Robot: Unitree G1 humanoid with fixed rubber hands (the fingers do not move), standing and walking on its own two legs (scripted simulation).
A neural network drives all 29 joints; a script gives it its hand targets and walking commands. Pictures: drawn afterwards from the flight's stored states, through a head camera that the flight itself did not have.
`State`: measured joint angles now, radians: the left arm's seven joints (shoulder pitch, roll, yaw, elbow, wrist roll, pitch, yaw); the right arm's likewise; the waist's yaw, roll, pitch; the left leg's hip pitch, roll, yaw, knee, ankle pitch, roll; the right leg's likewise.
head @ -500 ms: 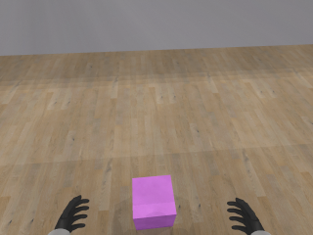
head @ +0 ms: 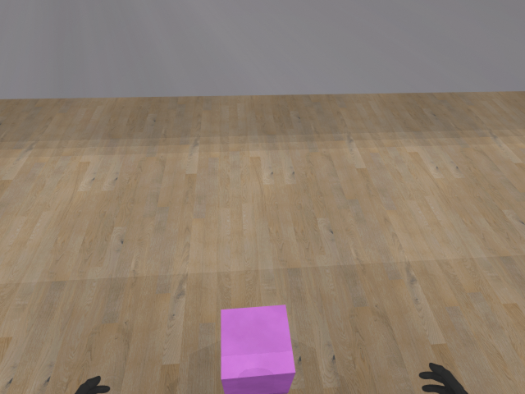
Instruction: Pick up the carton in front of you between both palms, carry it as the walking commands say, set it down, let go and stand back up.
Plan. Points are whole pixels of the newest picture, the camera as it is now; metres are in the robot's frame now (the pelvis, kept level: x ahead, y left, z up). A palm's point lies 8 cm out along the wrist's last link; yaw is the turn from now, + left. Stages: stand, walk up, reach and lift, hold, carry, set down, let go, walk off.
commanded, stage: stand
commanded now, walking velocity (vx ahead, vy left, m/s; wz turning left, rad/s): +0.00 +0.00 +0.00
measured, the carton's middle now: (255, 352) +0.39 +0.01 -0.65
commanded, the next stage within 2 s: none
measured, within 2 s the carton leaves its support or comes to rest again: neither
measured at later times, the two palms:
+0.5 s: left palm out of the picture +0.10 +0.30 -0.10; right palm out of the picture +0.10 -0.30 -0.09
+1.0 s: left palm out of the picture +0.06 +0.32 -0.10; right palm out of the picture +0.07 -0.30 -0.09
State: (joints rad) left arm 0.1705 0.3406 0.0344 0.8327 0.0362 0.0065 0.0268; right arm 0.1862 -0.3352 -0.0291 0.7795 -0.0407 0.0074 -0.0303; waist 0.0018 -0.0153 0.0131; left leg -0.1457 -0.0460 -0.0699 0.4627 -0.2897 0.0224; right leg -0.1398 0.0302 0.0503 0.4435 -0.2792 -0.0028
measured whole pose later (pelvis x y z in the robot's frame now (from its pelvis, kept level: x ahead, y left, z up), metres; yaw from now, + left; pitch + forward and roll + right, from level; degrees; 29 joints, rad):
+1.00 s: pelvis -0.02 +0.01 +0.01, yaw +0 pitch -3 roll +0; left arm 0.14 0.40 0.02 1.03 0.02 0.00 0.02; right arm 0.17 -0.38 0.00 0.98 -0.02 -0.01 -0.02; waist 0.01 -0.02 0.03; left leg -0.08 -0.06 -0.06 0.34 -0.20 0.03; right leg -0.09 0.01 0.06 0.35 -0.21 0.01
